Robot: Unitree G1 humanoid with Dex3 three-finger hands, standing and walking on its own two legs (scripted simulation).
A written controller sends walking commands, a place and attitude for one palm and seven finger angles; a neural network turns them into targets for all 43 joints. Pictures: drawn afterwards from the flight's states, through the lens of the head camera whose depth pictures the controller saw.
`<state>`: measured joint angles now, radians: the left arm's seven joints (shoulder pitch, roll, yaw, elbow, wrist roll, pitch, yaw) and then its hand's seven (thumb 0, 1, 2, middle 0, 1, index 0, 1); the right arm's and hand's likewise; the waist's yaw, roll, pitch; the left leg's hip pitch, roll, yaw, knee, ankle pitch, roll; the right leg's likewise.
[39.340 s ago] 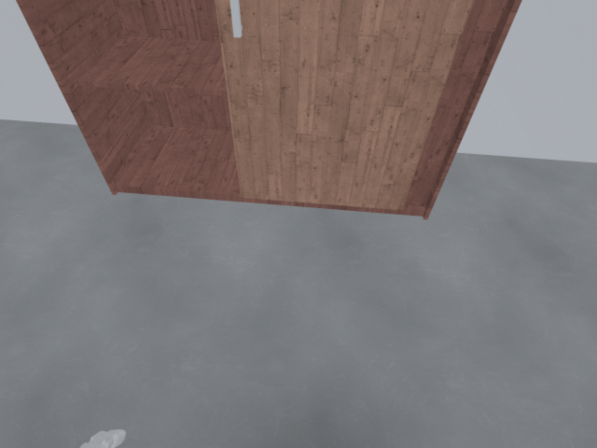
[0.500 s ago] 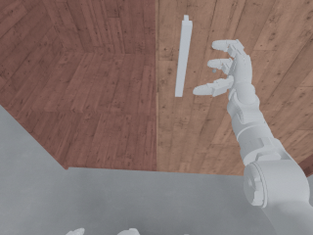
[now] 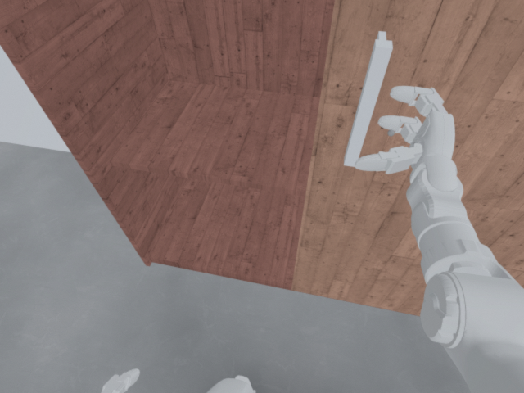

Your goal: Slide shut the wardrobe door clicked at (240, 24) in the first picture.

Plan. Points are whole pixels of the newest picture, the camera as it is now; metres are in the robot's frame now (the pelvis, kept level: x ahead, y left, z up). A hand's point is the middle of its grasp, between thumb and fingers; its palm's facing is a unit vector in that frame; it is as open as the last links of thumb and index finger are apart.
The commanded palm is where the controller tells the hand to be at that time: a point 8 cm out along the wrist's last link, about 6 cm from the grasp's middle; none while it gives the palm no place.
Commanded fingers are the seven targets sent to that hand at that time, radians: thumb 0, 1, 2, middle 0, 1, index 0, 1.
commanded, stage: loosen the grip on the handle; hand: right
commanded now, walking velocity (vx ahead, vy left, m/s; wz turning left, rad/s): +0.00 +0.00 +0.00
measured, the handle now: (364, 106) +0.54 -0.06 +0.17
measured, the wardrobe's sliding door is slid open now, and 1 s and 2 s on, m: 0.59 0.59 0.59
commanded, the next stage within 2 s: slip the hand off the handle in 0.22 s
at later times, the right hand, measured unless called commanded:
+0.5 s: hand (393, 134) +0.49 -0.11 +0.15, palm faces +0.00 +1.00 +0.03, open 14.2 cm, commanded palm +0.49 -0.16 +0.12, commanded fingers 0.00 0.55 -0.20 0.25 1.15 0.25 1.15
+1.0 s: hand (398, 134) +0.49 -0.12 +0.15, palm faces -0.04 +1.00 +0.06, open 14.0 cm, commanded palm +0.48 -0.20 +0.12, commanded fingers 0.00 0.55 -0.20 0.25 1.15 0.25 1.15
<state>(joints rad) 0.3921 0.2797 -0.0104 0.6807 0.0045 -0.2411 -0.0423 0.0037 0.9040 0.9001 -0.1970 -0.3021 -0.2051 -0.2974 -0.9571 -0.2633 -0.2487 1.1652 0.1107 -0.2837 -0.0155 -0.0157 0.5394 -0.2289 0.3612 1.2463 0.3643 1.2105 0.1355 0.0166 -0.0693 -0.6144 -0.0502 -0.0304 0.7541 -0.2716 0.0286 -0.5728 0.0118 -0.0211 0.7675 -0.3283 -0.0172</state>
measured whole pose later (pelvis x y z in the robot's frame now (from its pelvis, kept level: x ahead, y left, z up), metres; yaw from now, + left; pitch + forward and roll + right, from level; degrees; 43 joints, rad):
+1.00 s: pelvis -0.03 -0.04 -0.02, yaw +1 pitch +12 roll +1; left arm 0.43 0.28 -0.06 0.60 0.02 -0.08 0.00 0.00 0.90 0.90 -0.20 -0.30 -0.21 -0.30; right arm -1.12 -0.32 -0.31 1.28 0.02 -0.29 0.01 -0.02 0.55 -0.20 0.49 1.18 0.39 1.18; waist 0.20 0.01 -0.10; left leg -0.80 -0.02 -0.05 0.82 -0.24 -0.02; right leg -0.78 0.03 -0.05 0.88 -0.33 -0.07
